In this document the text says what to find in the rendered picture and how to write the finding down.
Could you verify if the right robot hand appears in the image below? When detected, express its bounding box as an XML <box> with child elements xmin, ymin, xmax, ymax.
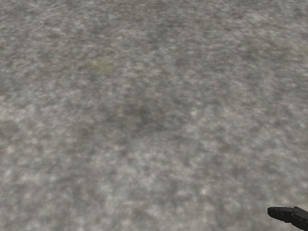
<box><xmin>268</xmin><ymin>206</ymin><xmax>308</xmax><ymax>231</ymax></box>

